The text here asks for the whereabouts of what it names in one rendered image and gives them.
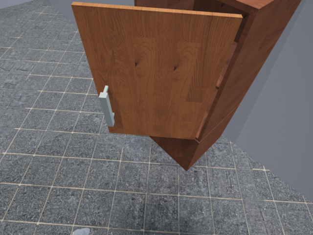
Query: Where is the cupboard door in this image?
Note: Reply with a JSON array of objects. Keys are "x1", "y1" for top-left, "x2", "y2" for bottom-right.
[{"x1": 71, "y1": 2, "x2": 243, "y2": 140}]

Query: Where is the handle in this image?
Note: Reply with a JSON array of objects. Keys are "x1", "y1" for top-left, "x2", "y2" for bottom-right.
[{"x1": 99, "y1": 86, "x2": 114, "y2": 127}]

